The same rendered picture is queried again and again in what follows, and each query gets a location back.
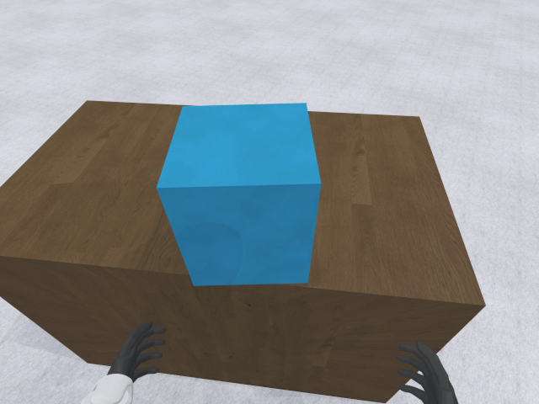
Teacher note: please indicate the left robot forearm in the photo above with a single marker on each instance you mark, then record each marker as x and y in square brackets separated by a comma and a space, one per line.
[111, 389]

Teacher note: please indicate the pedestal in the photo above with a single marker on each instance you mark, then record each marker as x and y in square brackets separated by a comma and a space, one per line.
[87, 253]

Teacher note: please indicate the left robot hand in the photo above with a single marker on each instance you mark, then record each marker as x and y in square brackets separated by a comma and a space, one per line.
[129, 358]

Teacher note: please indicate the carton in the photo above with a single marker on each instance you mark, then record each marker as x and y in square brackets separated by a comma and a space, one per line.
[240, 187]

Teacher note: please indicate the right robot hand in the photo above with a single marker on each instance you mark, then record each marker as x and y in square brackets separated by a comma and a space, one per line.
[435, 381]

